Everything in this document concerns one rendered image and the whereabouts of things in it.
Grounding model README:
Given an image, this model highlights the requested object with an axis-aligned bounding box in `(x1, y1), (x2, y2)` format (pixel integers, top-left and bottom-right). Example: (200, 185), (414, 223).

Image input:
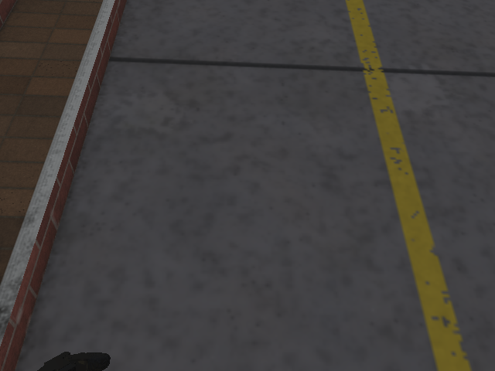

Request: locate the robot left hand
(37, 352), (111, 371)

